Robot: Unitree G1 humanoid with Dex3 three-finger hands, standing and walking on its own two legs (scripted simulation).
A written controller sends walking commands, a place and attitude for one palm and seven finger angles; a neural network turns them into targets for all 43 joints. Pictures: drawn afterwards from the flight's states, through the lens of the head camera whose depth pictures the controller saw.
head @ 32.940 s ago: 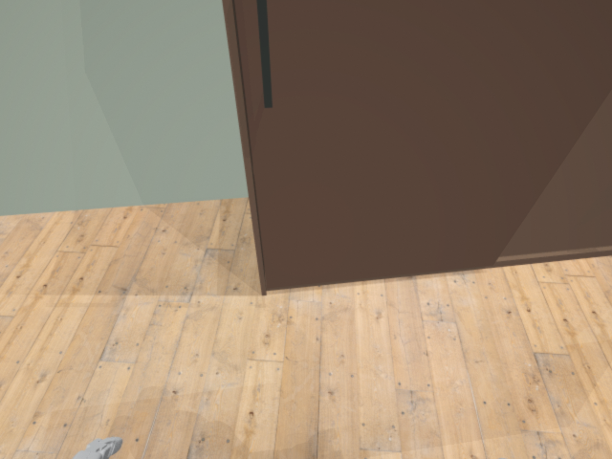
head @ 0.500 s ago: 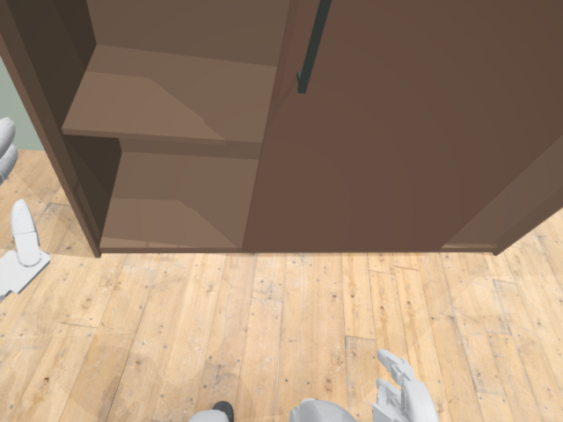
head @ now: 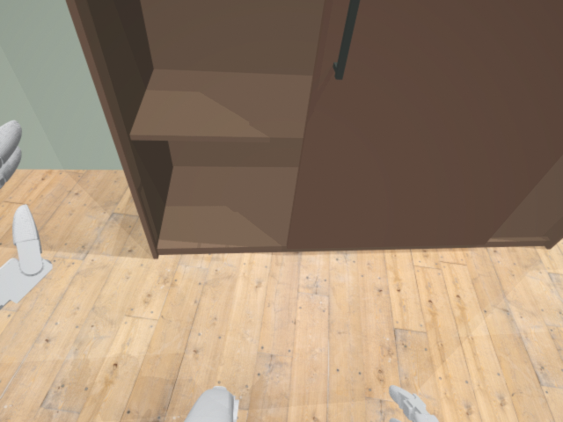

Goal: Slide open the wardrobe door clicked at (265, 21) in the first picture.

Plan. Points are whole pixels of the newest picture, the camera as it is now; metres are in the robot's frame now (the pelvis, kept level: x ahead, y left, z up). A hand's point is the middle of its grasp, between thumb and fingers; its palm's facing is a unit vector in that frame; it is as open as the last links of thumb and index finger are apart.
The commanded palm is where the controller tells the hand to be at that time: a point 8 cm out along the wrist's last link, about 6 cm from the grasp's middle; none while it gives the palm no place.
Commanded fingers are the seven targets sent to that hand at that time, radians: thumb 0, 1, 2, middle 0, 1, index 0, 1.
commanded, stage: stop stepping back and stand still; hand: left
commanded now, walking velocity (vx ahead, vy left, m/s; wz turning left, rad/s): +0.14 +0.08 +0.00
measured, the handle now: (352, 0) +0.88 -0.07 +0.26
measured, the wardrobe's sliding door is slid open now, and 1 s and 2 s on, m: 0.53 0.53 0.53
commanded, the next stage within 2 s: let the arm hang, fingers relaxed in 1.44 s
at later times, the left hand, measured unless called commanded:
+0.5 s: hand (13, 226) +0.23 +0.28 +0.22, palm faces +0.43 -0.75 -0.51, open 7.4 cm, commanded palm +0.15 +0.33 +0.21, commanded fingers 0.00 0.90 0.90 -0.20 -0.30 -0.20 -0.30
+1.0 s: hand out of the picture +0.23 +0.33 +0.20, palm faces +0.41 -0.77 -0.50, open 7.4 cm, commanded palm +0.16 +0.36 +0.21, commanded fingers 0.00 0.90 0.90 -0.20 -0.30 -0.20 -0.30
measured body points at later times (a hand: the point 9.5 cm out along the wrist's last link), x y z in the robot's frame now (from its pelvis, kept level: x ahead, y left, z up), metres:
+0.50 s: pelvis +0.03 +0.02 +0.03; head +0.06 +0.03 +0.48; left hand +0.20 +0.32 +0.25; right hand +0.22 -0.19 -0.05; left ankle +0.00 +0.16 -0.70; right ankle +0.02 -0.06 -0.70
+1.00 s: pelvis +0.03 +0.06 +0.03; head +0.05 +0.08 +0.48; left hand +0.20 +0.37 +0.23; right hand +0.20 -0.17 -0.04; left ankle +0.01 +0.16 -0.70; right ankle +0.02 -0.06 -0.70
